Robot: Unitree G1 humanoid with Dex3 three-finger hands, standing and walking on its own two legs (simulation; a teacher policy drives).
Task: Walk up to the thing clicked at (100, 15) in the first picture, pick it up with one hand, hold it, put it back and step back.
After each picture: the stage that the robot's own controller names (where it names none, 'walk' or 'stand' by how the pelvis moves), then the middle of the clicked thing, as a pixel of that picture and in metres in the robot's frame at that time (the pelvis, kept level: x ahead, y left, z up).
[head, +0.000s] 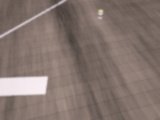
stand; (100, 14) +2.12 -0.26 -0.72
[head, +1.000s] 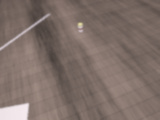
walk; (80, 27) +1.98 +0.14 -0.69
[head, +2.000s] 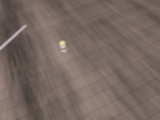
walk; (63, 46) +1.35 +0.37 -0.72
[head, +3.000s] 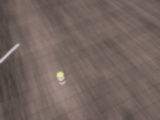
walk; (61, 78) +0.89 +0.30 -0.72
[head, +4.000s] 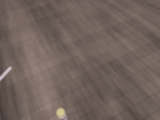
walk; (61, 115) +0.54 +0.25 -0.72
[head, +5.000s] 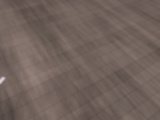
stand; out of the picture +0.38 +0.04 -0.68
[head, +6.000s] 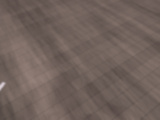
stand; out of the picture +0.38 +0.11 -0.70
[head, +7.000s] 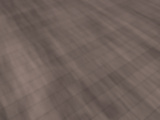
stand; out of the picture +0.34 +0.11 -0.72
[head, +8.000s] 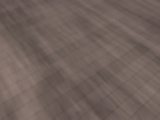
stand; out of the picture +0.33 +0.16 -0.71
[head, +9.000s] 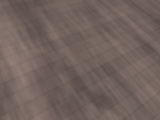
walk; out of the picture +0.33 +0.09 -0.69
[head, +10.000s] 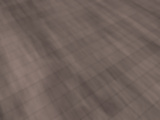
stand; out of the picture +0.33 +0.12 -0.70
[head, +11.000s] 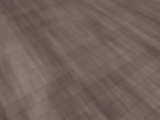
stand; out of the picture +0.34 +0.13 -0.72
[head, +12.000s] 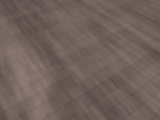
stand; out of the picture +0.32 +0.12 -0.73
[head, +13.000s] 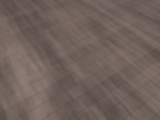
stand; out of the picture +0.32 +0.12 -0.73
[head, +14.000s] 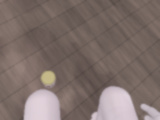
go down; (48, 79) +0.40 +0.13 -0.38
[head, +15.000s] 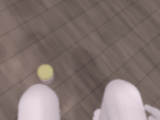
go down; (46, 74) +0.40 +0.13 -0.31
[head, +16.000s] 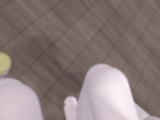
close in; out of the picture +0.40 +0.17 -0.23
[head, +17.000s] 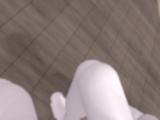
close; out of the picture +0.41 +0.18 -0.23
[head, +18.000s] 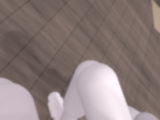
lift; out of the picture +0.40 +0.19 -0.24
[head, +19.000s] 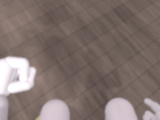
lift; out of the picture +0.20 +0.20 -0.43
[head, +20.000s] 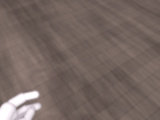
stand; out of the picture +0.01 +0.20 -0.70
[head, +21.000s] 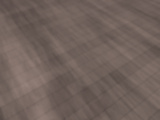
stand; out of the picture +0.01 +0.21 -0.68
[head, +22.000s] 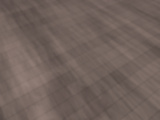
stand; out of the picture +0.01 +0.21 -0.68
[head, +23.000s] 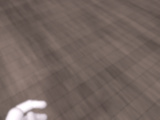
hold; out of the picture +0.02 +0.22 -0.67
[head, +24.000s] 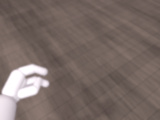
hold; out of the picture +0.00 +0.22 -0.71
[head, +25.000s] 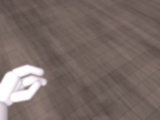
hold; out of the picture +0.02 +0.22 -0.71
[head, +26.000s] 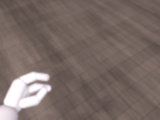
hold; out of the picture +0.02 +0.22 -0.70
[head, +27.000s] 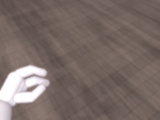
crouch; out of the picture +0.02 +0.22 -0.71
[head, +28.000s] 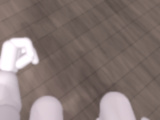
crouch; out of the picture +0.09 +0.23 -0.43
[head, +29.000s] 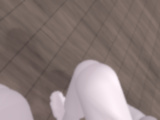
lower; out of the picture +0.07 +0.22 -0.26
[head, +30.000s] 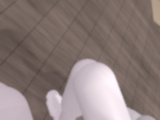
lower; out of the picture +0.07 +0.22 -0.26
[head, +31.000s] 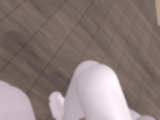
lower; out of the picture +0.07 +0.22 -0.26
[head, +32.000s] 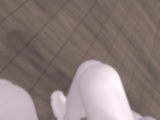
lower; out of the picture +0.07 +0.22 -0.26
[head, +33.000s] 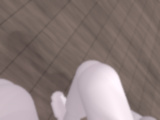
lower; out of the picture +0.07 +0.22 -0.26
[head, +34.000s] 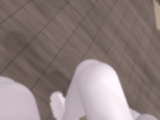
withdraw; out of the picture +0.07 +0.21 -0.25
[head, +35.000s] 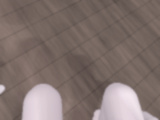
walk; out of the picture +0.10 +0.21 -0.35
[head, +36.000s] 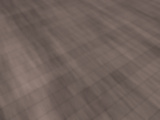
stand; out of the picture +0.02 +0.22 -0.68
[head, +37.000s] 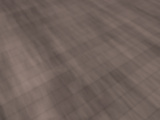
stand; out of the picture +0.03 +0.23 -0.69
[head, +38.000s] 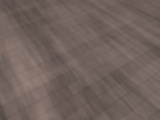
stand; out of the picture +0.03 +0.22 -0.69
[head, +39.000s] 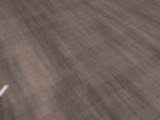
stand; out of the picture +0.05 +0.22 -0.75
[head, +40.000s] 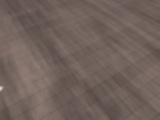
stand; out of the picture +0.01 +0.23 -0.75
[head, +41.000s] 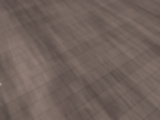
walk; out of the picture +0.02 +0.23 -0.75
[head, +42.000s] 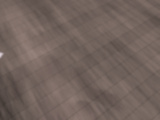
walk; out of the picture +0.18 +0.17 -0.72
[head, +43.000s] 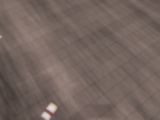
walk; (49, 111) +0.45 +0.23 -0.73
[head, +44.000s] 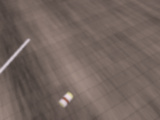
walk; (66, 99) +0.66 +0.22 -0.74
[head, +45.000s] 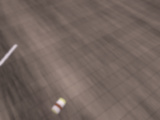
stand; (58, 105) +0.63 +0.22 -0.75
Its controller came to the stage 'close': yes
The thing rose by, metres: 0.17
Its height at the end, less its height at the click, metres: -0.02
